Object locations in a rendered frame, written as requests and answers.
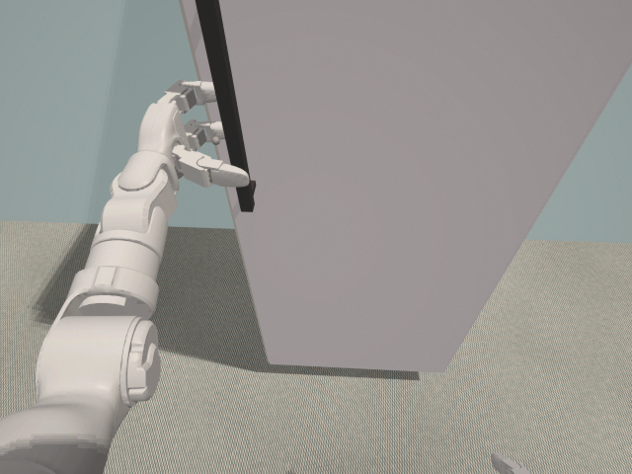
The robot left upper arm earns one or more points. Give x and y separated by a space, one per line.
93 369

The robot left forearm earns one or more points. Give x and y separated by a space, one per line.
120 275

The right robot hand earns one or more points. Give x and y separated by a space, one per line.
505 465

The left robot hand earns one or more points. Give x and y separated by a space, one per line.
162 131

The handle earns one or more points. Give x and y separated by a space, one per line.
217 54

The fridge door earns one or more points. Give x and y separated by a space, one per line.
402 151

